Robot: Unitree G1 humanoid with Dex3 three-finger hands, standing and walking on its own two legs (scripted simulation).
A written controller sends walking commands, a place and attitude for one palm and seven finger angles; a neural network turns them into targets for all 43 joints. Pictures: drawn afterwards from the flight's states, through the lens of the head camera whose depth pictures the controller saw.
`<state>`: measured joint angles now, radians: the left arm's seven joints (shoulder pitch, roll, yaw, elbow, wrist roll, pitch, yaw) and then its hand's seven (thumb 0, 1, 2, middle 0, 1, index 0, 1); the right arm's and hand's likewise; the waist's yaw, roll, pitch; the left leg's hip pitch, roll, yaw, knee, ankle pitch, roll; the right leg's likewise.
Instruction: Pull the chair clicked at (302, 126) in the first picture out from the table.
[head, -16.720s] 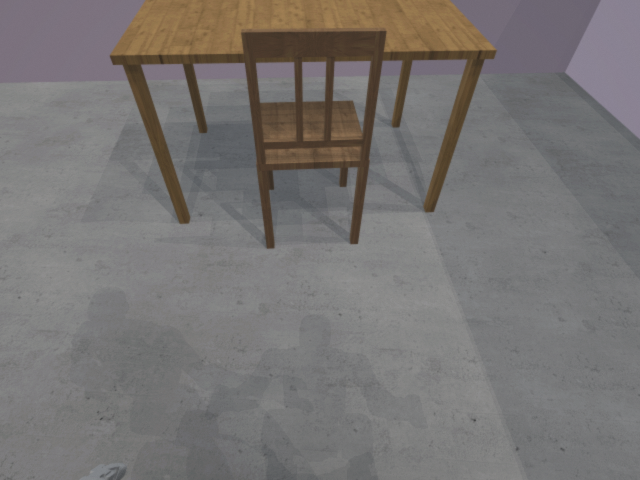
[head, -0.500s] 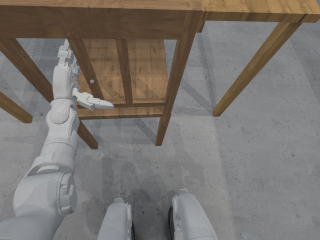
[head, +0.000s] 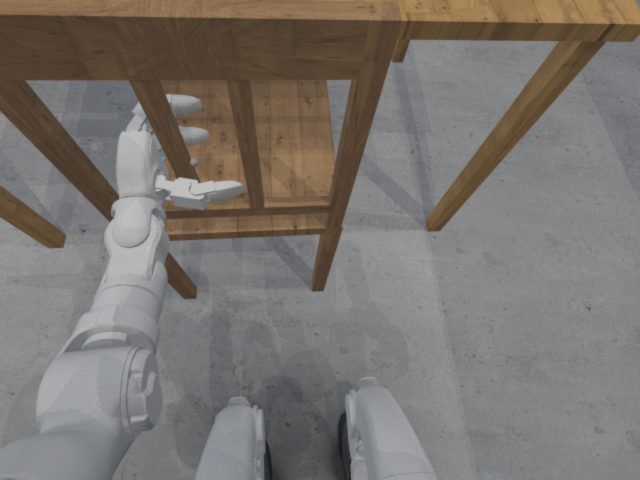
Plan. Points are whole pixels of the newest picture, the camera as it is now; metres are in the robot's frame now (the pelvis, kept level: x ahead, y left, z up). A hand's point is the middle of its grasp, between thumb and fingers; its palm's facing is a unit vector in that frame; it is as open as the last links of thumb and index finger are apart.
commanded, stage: hook a spindle and tug to test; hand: left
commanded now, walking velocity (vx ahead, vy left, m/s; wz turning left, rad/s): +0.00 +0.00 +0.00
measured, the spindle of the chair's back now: (178, 154) +0.52 +0.15 +0.01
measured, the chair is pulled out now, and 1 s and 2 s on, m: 0.00 0.01 0.02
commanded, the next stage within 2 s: step backward, pulling the chair out in 0.94 s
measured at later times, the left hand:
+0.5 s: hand (192, 165) +0.49 +0.12 +0.02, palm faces +0.00 -1.00 -0.02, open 5.1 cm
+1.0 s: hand (193, 177) +0.47 +0.12 +0.03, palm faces +0.00 -1.00 -0.02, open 5.3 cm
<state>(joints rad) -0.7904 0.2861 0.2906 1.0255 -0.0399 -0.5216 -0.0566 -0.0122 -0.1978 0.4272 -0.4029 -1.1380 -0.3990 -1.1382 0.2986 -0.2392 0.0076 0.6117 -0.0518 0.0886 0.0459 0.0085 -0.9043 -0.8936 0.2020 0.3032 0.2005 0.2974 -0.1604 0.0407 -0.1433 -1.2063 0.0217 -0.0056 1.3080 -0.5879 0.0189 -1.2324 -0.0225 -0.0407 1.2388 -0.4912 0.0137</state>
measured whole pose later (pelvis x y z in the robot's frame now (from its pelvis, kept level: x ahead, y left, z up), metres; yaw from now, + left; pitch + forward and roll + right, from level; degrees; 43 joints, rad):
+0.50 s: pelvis +0.00 +0.00 +0.00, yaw +0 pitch +28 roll -2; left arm -0.78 0.30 0.31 1.03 -0.05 -0.52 -0.07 0.01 0.72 0.83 -0.48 -1.45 -0.47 -1.45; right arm 0.29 -0.25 0.01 0.60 -0.05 0.08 0.04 0.01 -0.90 -0.89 0.20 0.30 0.20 0.30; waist -0.16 0.03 -0.14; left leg -1.21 0.02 -0.01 1.31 -0.58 0.01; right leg -1.24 -0.02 -0.04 1.25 -0.49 0.01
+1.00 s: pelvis +0.03 +0.00 +0.02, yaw -1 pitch +28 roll -2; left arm -0.49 0.21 0.22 0.71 -0.10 -0.48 -0.04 0.02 0.76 0.77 -0.41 -1.45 -0.41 -1.45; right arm 0.30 -0.23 -0.02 0.57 -0.03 0.05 0.06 0.01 -0.90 -0.89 0.20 0.30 0.20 0.30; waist -0.12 0.04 -0.16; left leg -1.09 0.03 0.02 1.21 -0.61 0.01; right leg -1.14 -0.01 -0.02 1.17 -0.51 0.01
